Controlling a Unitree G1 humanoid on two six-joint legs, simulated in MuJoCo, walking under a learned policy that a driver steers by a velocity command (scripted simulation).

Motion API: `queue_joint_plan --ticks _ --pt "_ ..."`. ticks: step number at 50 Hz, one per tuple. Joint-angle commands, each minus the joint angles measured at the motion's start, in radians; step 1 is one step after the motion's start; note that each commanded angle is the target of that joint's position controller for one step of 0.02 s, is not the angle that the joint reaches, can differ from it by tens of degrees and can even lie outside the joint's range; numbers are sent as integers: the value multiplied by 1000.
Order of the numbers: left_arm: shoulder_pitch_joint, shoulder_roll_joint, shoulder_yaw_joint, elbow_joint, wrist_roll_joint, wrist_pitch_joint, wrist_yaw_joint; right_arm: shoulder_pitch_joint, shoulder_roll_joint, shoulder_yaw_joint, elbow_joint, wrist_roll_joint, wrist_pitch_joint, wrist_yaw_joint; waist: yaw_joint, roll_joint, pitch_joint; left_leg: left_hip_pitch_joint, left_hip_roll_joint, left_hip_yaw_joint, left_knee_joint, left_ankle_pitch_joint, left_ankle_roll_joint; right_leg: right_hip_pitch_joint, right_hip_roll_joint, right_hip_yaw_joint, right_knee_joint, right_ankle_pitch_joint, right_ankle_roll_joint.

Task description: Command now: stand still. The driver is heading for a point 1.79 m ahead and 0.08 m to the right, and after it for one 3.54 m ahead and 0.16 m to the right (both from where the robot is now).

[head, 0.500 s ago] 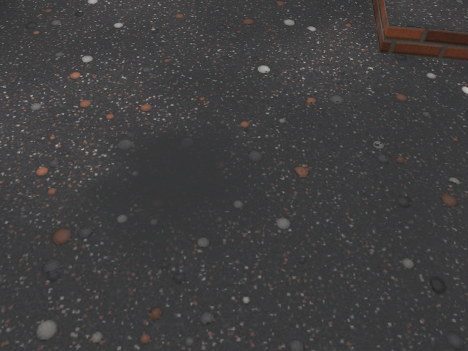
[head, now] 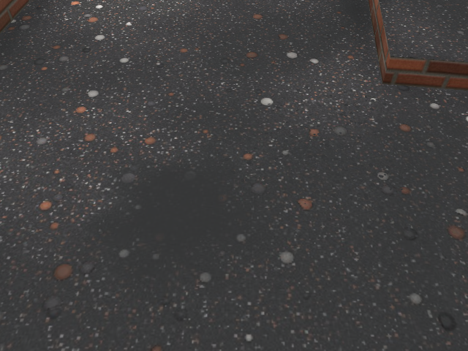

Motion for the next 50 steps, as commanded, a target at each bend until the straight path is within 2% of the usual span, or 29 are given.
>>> queue_joint_plan --ticks 1,21,50 --pt "65 69 7 -2 0 -2 3 74 -62 -7 -1 1 -3 -4 -2 5 42 -1 129 -135 -73 101 0 -39 -102 102 -64 127 -29" --pt "88 59 -4 27 -1 7 7 101 -49 -1 31 0 -4 -9 2 2 62 -1 132 -146 -83 119 2 -32 -102 90 -61 116 -20" --pt "125 48 -10 39 -2 11 10 136 -43 -1 37 2 -9 -10 -1 6 65 21 135 -163 -102 159 3 -46 -105 74 -45 92 0"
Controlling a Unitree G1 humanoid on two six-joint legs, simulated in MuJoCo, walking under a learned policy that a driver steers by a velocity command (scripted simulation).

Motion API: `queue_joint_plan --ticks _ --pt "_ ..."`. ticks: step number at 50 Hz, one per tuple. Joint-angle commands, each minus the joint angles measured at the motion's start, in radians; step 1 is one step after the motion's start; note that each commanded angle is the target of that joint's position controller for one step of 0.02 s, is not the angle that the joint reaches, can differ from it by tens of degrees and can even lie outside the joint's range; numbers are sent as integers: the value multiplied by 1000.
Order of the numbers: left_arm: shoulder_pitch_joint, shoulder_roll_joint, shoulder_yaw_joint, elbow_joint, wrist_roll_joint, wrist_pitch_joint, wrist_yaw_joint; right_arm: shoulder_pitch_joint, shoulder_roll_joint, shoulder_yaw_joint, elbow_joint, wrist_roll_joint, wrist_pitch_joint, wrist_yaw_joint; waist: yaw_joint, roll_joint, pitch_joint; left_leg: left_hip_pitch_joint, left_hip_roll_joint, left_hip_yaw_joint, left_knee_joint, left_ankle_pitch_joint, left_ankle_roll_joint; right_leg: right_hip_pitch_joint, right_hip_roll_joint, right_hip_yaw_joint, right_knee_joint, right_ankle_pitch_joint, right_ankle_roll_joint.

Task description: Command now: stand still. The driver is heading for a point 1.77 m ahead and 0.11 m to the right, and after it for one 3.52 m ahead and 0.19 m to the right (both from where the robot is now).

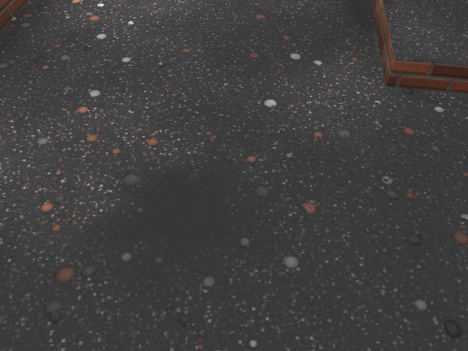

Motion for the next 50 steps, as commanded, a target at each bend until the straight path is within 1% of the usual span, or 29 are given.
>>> queue_joint_plan --ticks 1,5,6,8,10,11,12,13,16,19,24,26,27,28,29,30,31,32,33,35,36,37,39,42,45,46,48,49,50 --pt "89 54 6 2 0 -1 2 96 -70 -10 -1 0 -3 -2 0 18 73 -7 170 -161 -82 184 -24 -67 -72 61 -44 122 -33" --pt "93 53 6 2 -1 -1 2 100 -70 -10 -2 0 -3 -2 -1 18 73 -3 170 -163 -82 195 -25 -69 -72 59 -42 120 -31" --pt "98 49 5 4 1 0 2 108 -69 -10 0 0 -2 -2 -5 21 56 5 164 -167 -99 95 -20 -67 -63 51 -39 78 -32" --pt "86 57 12 -10 12 2 -1 126 -115 -29 0 3 8 -2 -19 68 75 4 172 -223 -142 -213 19 -132 -9 -7 52 -89 -41" --pt "36 64 19 -50 32 2 -13 200 -159 -54 11 -1 21 2 -54 117 139 17 281 -368 -221 -559 107 -312 31 -84 219 -236 -60" --pt "-9 57 19 -77 40 -1 -21 241 -156 -60 21 -6 22 7 -79 129 181 -5 345 -451 -267 -616 149 -378 13 -79 312 -254 -71" --pt "-55 62 24 -106 40 -7 -30 263 -150 -62 27 -17 17 11 -88 123 208 -6 391 -507 -302 -592 184 -454 -15 -46 428 -274 -79" --pt "-77 67 29 -128 39 -15 -39 252 -151 -63 22 -23 8 13 -70 85 207 11 408 -514 -311 -537 197 -510 -36 -18 500 -252 -86" --pt "-64 75 44 -145 30 -43 -59 186 -150 -63 -7 -13 -22 16 -19 35 133 56 363 -404 -300 -345 163 -517 -51 -4 512 -130 -83" --pt "-108 73 53 -178 24 -44 -69 187 -149 -58 -11 -9 -42 14 -14 76 121 30 314 -294 -281 -234 141 -474 -36 -36 421 -52 -67" --pt "-200 97 64 -247 15 -42 -76 206 -179 -62 -17 -16 -55 22 -29 126 142 -22 312 -239 -231 -174 143 -380 -22 -70 270 -14 -70" --pt "-157 100 70 -246 12 -50 -76 175 -194 -66 -28 -13 -58 28 4 114 140 -75 306 -208 -168 -127 129 -257 -1 -99 200 19 -81" --pt "-80 106 78 -222 13 -56 -73 155 -201 -68 -33 -10 -60 31 41 96 124 -122 283 -175 -88 -49 114 -141 30 -123 158 22 -87" --pt "48 133 95 -179 15 -67 -66 155 -189 -63 -34 -13 -64 36 91 49 71 -173 235 -125 73 88 91 29 53 -119 115 -5 -98" --pt "215 208 122 -139 32 -83 -52 141 -143 -48 -49 -12 -67 40 160 -101 -10 -266 145 -20 391 120 39 193 -113 100 -9 -130 -132" --pt "323 319 142 -119 33 -78 -44 193 -64 -32 -85 -2 -68 42 138 -327 -73 -513 -3 47 742 -285 -12 318 -380 579 -203 -205 -240" --pt "232 255 125 -125 19 -65 -43 154 -129 -49 -89 -25 -60 44 76 -166 -10 -540 66 -84 868 -275 3 203 -379 597 -206 -93 -255" --pt "117 203 108 -159 15 -69 -49 109 -121 -49 -99 -22 -58 50 33 -61 38 -523 106 -104 885 -183 5 108 -350 455 -169 83 -248" --pt "60 168 97 -171 14 -78 -54 92 -103 -46 -96 -17 -59 51 10 -11 47 -478 132 -109 847 -124 -3 44 -301 324 -165 287 -233" --pt "28 113 75 -170 13 -89 -48 97 -97 -51 -89 -22 -40 48 -28 -31 22 -388 145 -89 772 -99 -23 -6 -225 148 -154 568 -196" --pt "50 101 67 -157 16 -94 -43 101 -93 -53 -86 -23 -29 48 -35 -43 9 -357 130 -79 756 -87 -29 -9 -210 101 -133 720 -191" --pt "69 102 62 -148 16 -98 -39 99 -89 -54 -85 -21 -20 47 -45 -48 -2 -349 117 -73 729 -73 -35 1 -200 68 -119 824 -191" --pt "85 111 52 -137 15 -99 -30 62 -78 -51 -89 -16 -6 44 -53 -58 -4 -344 103 -61 633 -38 -44 5 -184 18 -105 905 -189" --pt "96 109 38 -126 16 -92 -21 -43 -66 -40 -110 -10 3 33 -33 -90 6 -297 83 -33 434 10 -45 -1 -160 -30 -81 927 -176" --pt "139 105 32 -103 16 -81 -16 -87 -74 -33 -109 -5 5 24 -8 -107 -4 -236 72 -18 327 35 -34 20 -170 -23 -44 894 -182" --pt "155 119 37 -96 14 -76 -18 -101 -79 -33 -112 -7 2 24 2 -110 -4 -234 70 -9 317 18 -28 32 -184 -1 -45 810 -194" --pt "178 142 50 -87 16 -64 -22 -139 -95 -37 -128 -16 -3 28 17 -102 26 -254 81 2 300 -72 -9 47 -223 69 -69 518 -225" --pt "185 145 55 -83 18 -60 -24 -151 -99 -40 -135 -19 -8 33 17 -87 54 -256 84 5 270 -99 1 44 -236 102 -81 353 -235" --pt "177 145 59 -82 16 -57 -26 -134 -93 -42 -132 -20 -15 37 -2 -66 81 -222 82 10 213 -86 11 24 -238 122 -75 231 -236"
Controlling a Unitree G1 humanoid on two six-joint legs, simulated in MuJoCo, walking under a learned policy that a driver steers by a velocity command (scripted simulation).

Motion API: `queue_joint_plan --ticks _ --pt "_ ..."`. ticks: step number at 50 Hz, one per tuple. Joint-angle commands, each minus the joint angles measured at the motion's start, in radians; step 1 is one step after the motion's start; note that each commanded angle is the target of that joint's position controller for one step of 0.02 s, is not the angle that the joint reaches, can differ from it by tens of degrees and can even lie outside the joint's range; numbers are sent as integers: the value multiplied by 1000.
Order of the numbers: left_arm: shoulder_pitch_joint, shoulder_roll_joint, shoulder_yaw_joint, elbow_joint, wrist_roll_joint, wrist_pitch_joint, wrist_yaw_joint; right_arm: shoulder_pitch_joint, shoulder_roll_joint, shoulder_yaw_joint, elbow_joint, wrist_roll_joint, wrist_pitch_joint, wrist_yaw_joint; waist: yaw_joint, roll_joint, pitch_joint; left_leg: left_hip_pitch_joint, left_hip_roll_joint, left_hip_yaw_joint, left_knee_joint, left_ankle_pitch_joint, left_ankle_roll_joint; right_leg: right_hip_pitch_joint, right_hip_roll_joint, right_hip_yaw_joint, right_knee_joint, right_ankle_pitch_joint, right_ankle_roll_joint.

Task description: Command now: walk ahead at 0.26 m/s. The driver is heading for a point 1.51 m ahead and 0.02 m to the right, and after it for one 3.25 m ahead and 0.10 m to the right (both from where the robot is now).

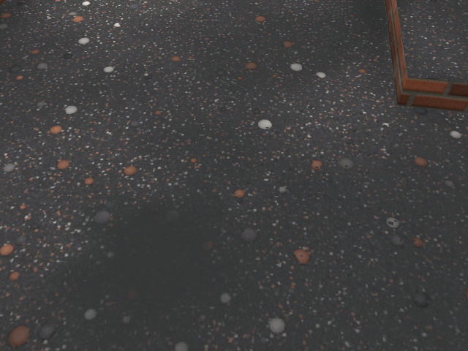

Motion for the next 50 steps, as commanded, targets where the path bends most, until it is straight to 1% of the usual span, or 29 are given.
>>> queue_joint_plan --ticks 1,2,3,4,5,6,7,9,11,16,20,23,25,26,27,28,29,30,31,32,33,34,35,37,39,41,45,47,50 --pt "73 140 34 -3 -2 4 -2 105 -69 -22 -8 -2 -25 7 -61 -61 52 119 -1 2 -115 -18 32 -87 -305 233 -46 267 -135" --pt "51 121 30 -13 -1 -1 -6 226 -94 -36 31 -4 -39 5 -109 -3 23 277 29 -66 -154 -16 53 -174 -258 191 79 273 -116" --pt "43 64 18 -51 -12 -7 -17 314 -176 -62 53 4 -48 0 -116 190 -2 438 179 -342 -278 -127 131 -391 -104 49 322 148 -62" --pt "-8 100 30 -81 -4 -1 -18 430 -212 -80 79 9 -37 5 -180 297 -17 528 366 -654 -429 -186 245 -590 11 -16 629 -210 -35" --pt "-81 140 48 -100 17 6 -22 370 -156 -62 71 4 -30 7 -124 141 38 461 370 -619 -432 -226 233 -657 -57 95 748 -221 -43" --pt "-108 115 45 -108 14 3 -31 294 -131 -55 42 2 -32 10 -92 63 62 370 341 -547 -458 -233 209 -637 -88 131 754 -126 -44" --pt "-119 99 46 -108 5 0 -38 241 -119 -50 26 3 -37 8 -55 24 71 312 306 -480 -490 -211 173 -604 -115 146 718 -41 -39" --pt "-95 78 48 -97 11 6 -44 218 -93 -40 24 9 -55 -1 -15 31 55 274 243 -349 -514 -48 129 -535 -132 135 660 51 -11" --pt "-112 84 54 -102 12 19 -47 265 -95 -36 40 11 -68 -6 -11 24 43 293 220 -271 -515 87 125 -537 -128 109 625 102 11" --pt "-314 91 55 -182 5 33 -53 342 -116 -31 53 5 -75 -4 -48 56 80 339 198 -185 -532 194 126 -625 -137 73 432 209 49" --pt "-426 95 50 -233 0 29 -57 384 -129 -32 59 2 -80 -2 -77 81 87 369 198 -136 -505 319 129 -591 -118 43 287 262 40" --pt "-458 114 55 -259 -1 22 -56 381 -147 -39 62 -2 -81 -3 -73 91 92 413 224 -122 -469 398 124 -556 -109 40 223 237 10" --pt "-422 130 63 -260 1 14 -53 349 -162 -45 59 -2 -80 -5 -43 93 75 428 236 -102 -404 538 106 -471 -86 28 185 187 -23" --pt "-352 142 72 -241 3 8 -48 330 -172 -48 57 -2 -79 -5 -7 89 38 425 230 -82 -313 685 93 -371 -56 14 163 165 -41" --pt "-202 153 85 -191 5 0 -41 310 -178 -50 56 1 -74 -4 61 60 -34 398 196 -46 -139 776 73 -200 -18 -6 104 194 -59" --pt "-25 199 105 -133 20 -11 -30 312 -163 -45 49 3 -71 -1 119 18 -140 268 147 -16 88 653 51 41 -64 50 90 164 -84" --pt "122 311 132 -119 42 -16 -22 369 -75 -25 12 34 -68 9 132 -180 -284 -28 31 37 468 213 5 315 -365 470 1 -61 -169" --pt "85 339 137 -116 19 0 -32 389 -97 -37 7 33 -69 16 94 -240 -335 -185 -74 -89 674 -220 9 322 -471 835 -188 -133 -230" --pt "-57 290 122 -140 2 4 -35 298 -132 -47 -14 21 -63 16 35 -127 -182 -253 6 -145 726 -132 25 184 -434 697 -189 -208 -195" --pt "-137 214 101 -158 -4 -3 -39 228 -126 -45 -31 14 -68 22 20 -46 -84 -244 44 -142 675 -42 27 39 -394 564 -212 -129 -167" --pt "-170 174 87 -157 -2 -11 -40 213 -104 -45 -31 12 -67 23 -13 -30 -40 -203 74 -137 610 8 28 -48 -343 459 -236 -16 -130" --pt "-163 139 75 -143 -6 -19 -34 224 -92 -45 -28 -4 -57 25 -39 -50 -23 -159 93 -136 560 26 20 -104 -303 380 -246 84 -107" --pt "-141 121 67 -130 -5 -25 -29 246 -75 -44 -21 -13 -44 31 -54 -63 -27 -125 98 -130 536 35 12 -124 -281 325 -250 152 -97" --pt "-78 138 65 -109 -6 -37 -22 225 -78 -48 -31 -14 -27 38 -61 -62 -22 -141 98 -109 509 54 -1 -120 -263 275 -256 275 -105" --pt "-37 161 67 -101 -7 -41 -20 147 -84 -48 -58 -14 -15 43 -56 -58 3 -218 109 -93 462 106 -17 -101 -257 245 -278 297 -109" --pt "8 160 62 -94 -8 -40 -20 50 -96 -49 -90 -12 -10 47 -35 -57 30 -298 118 -81 395 169 -33 -68 -254 232 -296 319 -110" --pt "79 153 51 -82 -9 -41 -18 -104 -93 -41 -144 -3 -13 50 -2 -57 51 -332 98 -46 202 260 -52 -5 -235 182 -291 463 -102" --pt "115 154 49 -72 -8 -43 -15 -165 -83 -33 -163 1 -16 51 15 -67 54 -312 76 -22 112 289 -47 32 -232 159 -281 539 -99" --pt "158 157 47 -52 -2 -41 -9 -235 -87 -28 -190 3 -23 49 33 -74 64 -304 49 1 19 276 -23 121 -250 143 -253 631 -108"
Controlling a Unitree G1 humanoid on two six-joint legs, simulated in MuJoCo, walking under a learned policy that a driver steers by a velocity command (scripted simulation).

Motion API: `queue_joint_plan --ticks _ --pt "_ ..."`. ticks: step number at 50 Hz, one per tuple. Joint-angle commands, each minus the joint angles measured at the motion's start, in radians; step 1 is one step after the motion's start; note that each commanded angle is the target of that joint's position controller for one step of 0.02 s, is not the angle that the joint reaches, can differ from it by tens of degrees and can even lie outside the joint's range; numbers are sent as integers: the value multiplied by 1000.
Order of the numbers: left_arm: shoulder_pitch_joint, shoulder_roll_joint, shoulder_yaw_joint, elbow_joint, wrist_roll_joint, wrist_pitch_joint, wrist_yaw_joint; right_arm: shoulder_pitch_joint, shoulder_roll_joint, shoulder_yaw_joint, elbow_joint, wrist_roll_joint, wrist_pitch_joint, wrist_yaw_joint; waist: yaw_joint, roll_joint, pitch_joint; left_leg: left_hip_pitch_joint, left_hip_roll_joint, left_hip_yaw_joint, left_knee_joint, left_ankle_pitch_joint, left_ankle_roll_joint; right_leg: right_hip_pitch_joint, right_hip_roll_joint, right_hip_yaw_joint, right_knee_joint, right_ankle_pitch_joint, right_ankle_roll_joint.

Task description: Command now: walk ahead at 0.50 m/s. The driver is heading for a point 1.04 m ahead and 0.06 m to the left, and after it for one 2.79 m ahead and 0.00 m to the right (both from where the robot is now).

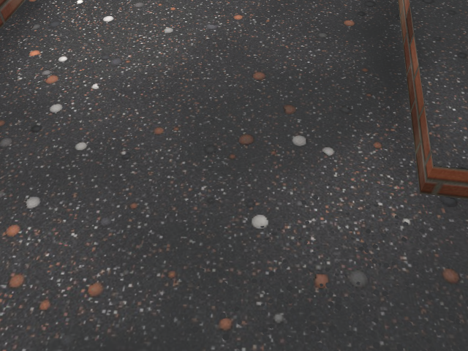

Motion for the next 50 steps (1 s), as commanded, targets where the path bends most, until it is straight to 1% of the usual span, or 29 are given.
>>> queue_joint_plan --ticks 1,4,6,7,8,9,10,11,12,14,16,18,21,24,28,30,32,33,34,35,36,37,38,39,40,42,43,46,50 --pt "91 132 21 -5 6 -6 11 -128 -42 0 -89 3 -20 -1 3 -103 84 -42 -35 36 -86 -12 25 30 -298 112 -2 572 -94" --pt "52 155 26 -4 13 -4 18 -79 -60 -8 -88 4 -33 -9 -42 -115 53 81 -85 57 -147 -118 76 77 -316 87 110 845 -87" --pt "20 178 33 -5 14 3 18 138 -96 -30 -20 1 -44 -26 -133 -114 -62 331 -147 77 -210 -145 118 63 -295 63 363 1010 -64" --pt "1 171 30 -16 4 5 15 310 -133 -47 32 -16 -53 -35 -202 -92 -154 584 -87 13 -240 -110 151 -86 -262 42 578 840 -48" --pt "30 107 14 -53 -22 5 6 459 -235 -74 50 -41 -56 -44 -221 54 -294 861 192 -338 -266 -215 230 -361 -162 -8 938 374 -17" --pt "98 100 24 -50 -38 5 -4 426 -255 -81 51 -18 -40 -32 -159 179 -365 969 346 -766 -420 -236 337 -619 0 78 1210 -261 -1" --pt "-5 149 36 -70 -17 11 0 298 -216 -71 32 8 -34 -26 -119 39 -212 834 295 -629 -443 -311 294 -707 -85 156 1231 -172 -15" --pt "-85 141 34 -92 -9 6 -4 218 -144 -51 17 13 -40 -21 -104 -9 -95 684 258 -495 -480 -284 261 -712 -122 152 1180 -94 -15" --pt "-103 119 33 -91 -6 7 -6 186 -95 -36 22 8 -48 -20 -68 -39 -26 568 208 -396 -518 -212 218 -669 -156 148 1106 -49 -13" --pt "-74 85 31 -82 21 34 -17 211 -52 -18 53 10 -62 -32 -21 -6 -2 460 137 -267 -548 -111 168 -580 -186 142 1015 -19 8" --pt "-90 80 32 -92 25 52 -27 269 -80 -20 75 12 -77 -36 -10 3 2 452 118 -216 -561 -6 170 -589 -188 119 977 4 26" --pt "-173 92 33 -124 25 64 -32 303 -111 -24 83 14 -81 -36 -15 6 24 465 107 -179 -586 19 171 -661 -204 100 916 66 45" --pt "-317 107 32 -174 16 67 -36 360 -107 -17 89 14 -78 -35 -48 14 53 513 87 -141 -604 84 159 -745 -215 74 778 170 68" --pt "-425 93 22 -209 7 62 -38 410 -106 -12 98 14 -78 -36 -78 23 57 562 71 -102 -594 173 140 -733 -192 43 614 246 73" --pt "-529 95 15 -246 5 55 -36 476 -112 -10 120 7 -76 -43 -110 36 66 687 97 -86 -561 258 146 -731 -159 17 479 256 47" --pt "-551 107 17 -262 5 48 -35 482 -122 -13 128 1 -72 -50 -106 39 72 750 125 -87 -526 326 151 -726 -148 19 436 207 23" --pt "-505 120 24 -256 6 39 -30 450 -137 -17 126 -3 -70 -56 -69 45 50 776 137 -69 -445 519 137 -633 -113 5 393 127 -11" --pt "-431 134 32 -234 7 34 -23 434 -149 -20 125 -5 -69 -58 -35 54 10 777 134 -59 -357 653 125 -535 -80 -6 377 88 -31" --pt "-291 150 44 -187 10 26 -15 416 -156 -22 123 -3 -63 -57 26 39 -60 760 111 -38 -197 702 110 -381 -47 -21 320 105 -53" --pt "-117 189 61 -132 28 16 -5 405 -144 -18 112 6 -62 -55 91 9 -159 616 73 -14 19 541 93 -128 -105 39 300 135 -85" --pt "23 294 88 -115 53 12 3 453 -68 1 73 41 -62 -44 98 -159 -302 307 -39 45 384 91 52 168 -387 414 268 25 -173" --pt "-9 312 95 -113 26 28 -11 506 -85 -12 81 45 -62 -38 54 -253 -370 101 -175 -48 625 -505 47 240 -519 788 126 34 -256" --pt "-133 270 85 -131 1 35 -17 418 -127 -24 65 24 -56 -41 10 -128 -222 23 -95 -121 661 -426 59 108 -474 653 111 -34 -223" --pt "-209 197 64 -143 -4 29 -20 341 -112 -20 45 16 -61 -36 -3 -68 -101 15 -58 -116 614 -349 59 -42 -436 524 73 -9 -195" --pt "-242 152 51 -139 0 23 -20 319 -89 -19 43 13 -59 -33 -36 -49 -36 49 -23 -111 541 -302 58 -148 -384 427 35 41 -152" --pt "-225 110 34 -109 -2 10 -11 345 -60 -17 50 -13 -33 -21 -80 -82 -11 130 5 -104 456 -266 39 -247 -316 305 0 139 -108" --pt "-191 119 34 -96 -2 2 -8 348 -55 -17 50 -16 -24 -15 -84 -88 -15 138 3 -91 443 -255 30 -254 -308 283 -5 200 -111" --pt "-133 163 40 -76 -6 -9 -6 256 -62 -18 16 -16 -6 -7 -85 -81 11 51 25 -64 370 -181 3 -238 -292 225 -40 254 -117" --pt "-58 155 31 -62 -8 -6 -7 79 -73 -14 -46 -7 -3 -3 -45 -84 46 -48 35 -34 190 -56 -26 -172 -269 179 -59 334 -105"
